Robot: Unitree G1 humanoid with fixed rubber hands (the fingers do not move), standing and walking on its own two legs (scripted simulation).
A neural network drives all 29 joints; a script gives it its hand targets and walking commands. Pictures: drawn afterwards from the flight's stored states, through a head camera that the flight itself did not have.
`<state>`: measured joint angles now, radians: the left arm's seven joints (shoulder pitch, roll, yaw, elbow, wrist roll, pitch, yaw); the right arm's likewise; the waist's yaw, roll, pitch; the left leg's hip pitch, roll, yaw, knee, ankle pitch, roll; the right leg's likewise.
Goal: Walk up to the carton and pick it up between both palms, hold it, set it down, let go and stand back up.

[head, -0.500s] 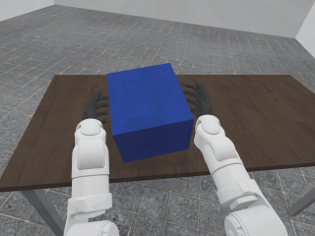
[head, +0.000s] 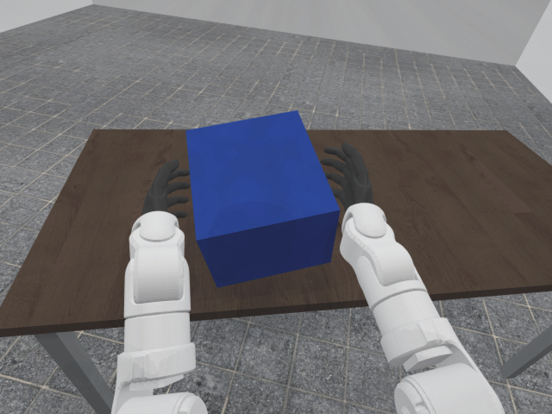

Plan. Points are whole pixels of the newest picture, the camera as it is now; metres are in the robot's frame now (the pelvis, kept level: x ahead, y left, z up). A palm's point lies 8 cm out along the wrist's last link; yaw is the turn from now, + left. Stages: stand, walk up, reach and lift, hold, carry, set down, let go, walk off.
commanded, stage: hold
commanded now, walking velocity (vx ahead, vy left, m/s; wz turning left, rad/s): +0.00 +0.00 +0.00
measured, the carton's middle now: (258, 196) +0.42 +0.01 +0.13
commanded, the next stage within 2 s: none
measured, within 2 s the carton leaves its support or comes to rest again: neither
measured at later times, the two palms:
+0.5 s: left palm (159, 213) +0.35 +0.15 +0.16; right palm (356, 197) +0.36 -0.12 +0.18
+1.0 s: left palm (158, 213) +0.36 +0.15 +0.16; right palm (354, 195) +0.36 -0.12 +0.18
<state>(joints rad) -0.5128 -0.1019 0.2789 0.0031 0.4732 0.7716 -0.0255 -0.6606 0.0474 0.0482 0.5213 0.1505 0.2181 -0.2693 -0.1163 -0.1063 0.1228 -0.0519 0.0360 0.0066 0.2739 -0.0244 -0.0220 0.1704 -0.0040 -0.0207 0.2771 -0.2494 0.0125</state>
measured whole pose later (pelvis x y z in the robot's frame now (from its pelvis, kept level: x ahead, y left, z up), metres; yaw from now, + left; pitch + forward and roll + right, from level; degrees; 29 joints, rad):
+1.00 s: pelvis +0.00 +0.00 +0.00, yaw +0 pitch -12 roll +0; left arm -0.53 -0.10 0.29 0.03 0.48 0.77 -0.03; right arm -0.69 0.06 0.03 0.56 0.13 0.21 -0.27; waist -0.11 -0.11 0.12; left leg -0.04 0.04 0.01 0.27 -0.03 -0.02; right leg 0.18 0.00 -0.02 0.28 -0.25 0.01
